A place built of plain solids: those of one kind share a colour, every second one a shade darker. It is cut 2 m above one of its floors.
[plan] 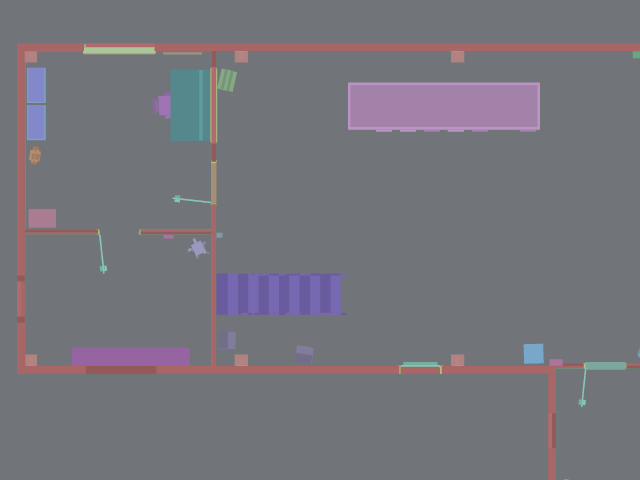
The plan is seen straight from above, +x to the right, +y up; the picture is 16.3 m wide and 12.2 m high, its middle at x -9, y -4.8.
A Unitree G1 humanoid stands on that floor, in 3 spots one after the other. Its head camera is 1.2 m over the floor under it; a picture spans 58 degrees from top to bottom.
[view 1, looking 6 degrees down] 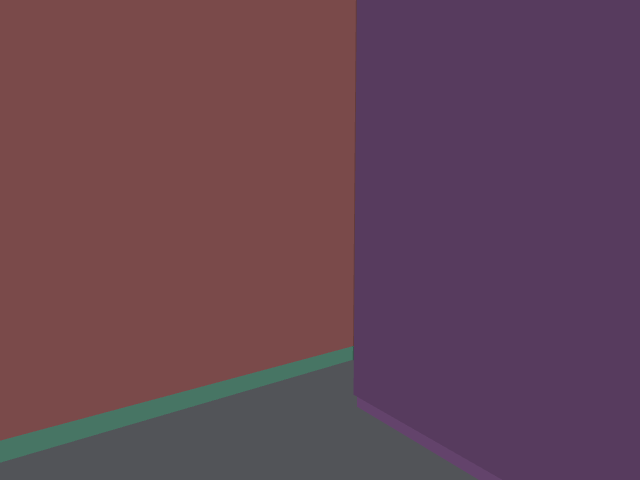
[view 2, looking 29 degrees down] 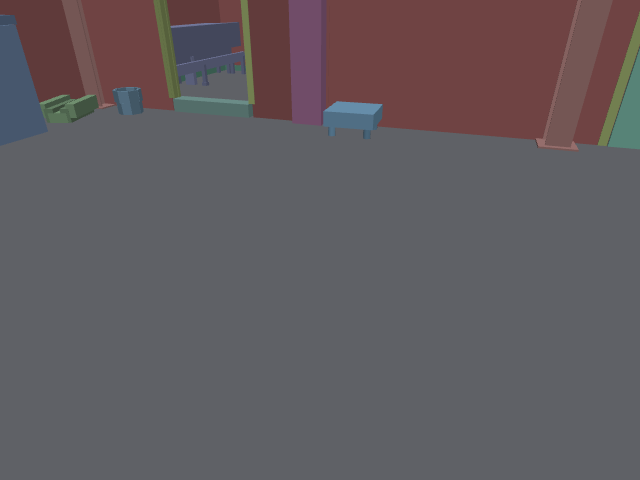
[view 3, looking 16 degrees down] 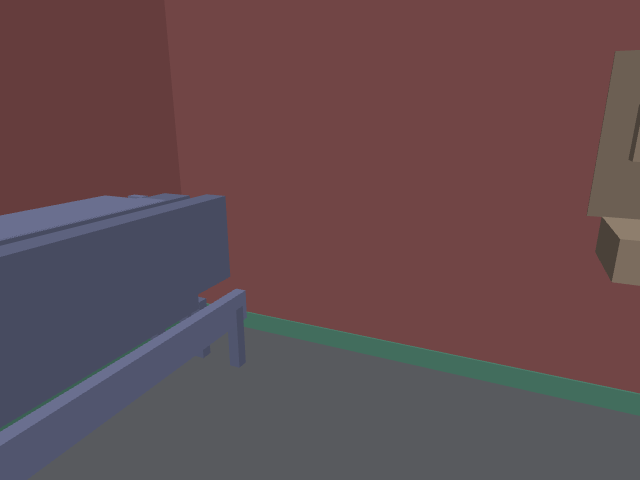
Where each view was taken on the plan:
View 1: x -14.10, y -6.00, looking -36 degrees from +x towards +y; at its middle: wall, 2.91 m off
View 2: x -4.70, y -3.35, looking -71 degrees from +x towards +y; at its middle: ground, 2.48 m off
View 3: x -1.75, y -9.35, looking -66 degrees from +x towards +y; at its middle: wall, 2.22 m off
